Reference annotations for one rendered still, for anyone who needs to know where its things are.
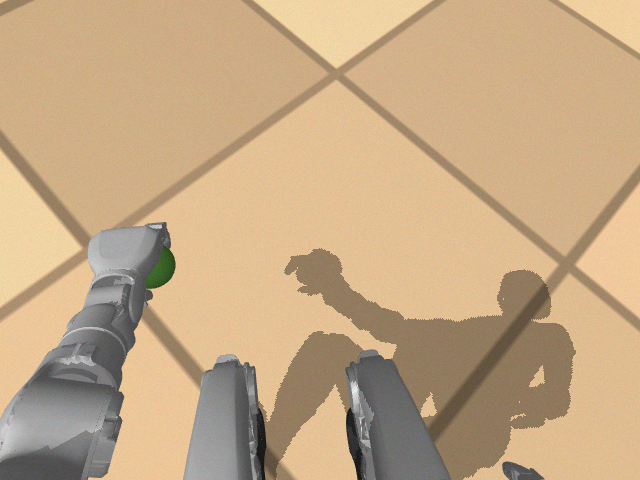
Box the left robot hand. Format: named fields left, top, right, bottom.
left=88, top=222, right=171, bottom=307

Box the ball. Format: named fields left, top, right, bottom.
left=145, top=245, right=176, bottom=289

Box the left robot arm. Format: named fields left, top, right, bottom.
left=0, top=269, right=146, bottom=480

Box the right robot hand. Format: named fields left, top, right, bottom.
left=502, top=462, right=545, bottom=480

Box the right robot foot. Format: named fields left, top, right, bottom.
left=346, top=407, right=365, bottom=480

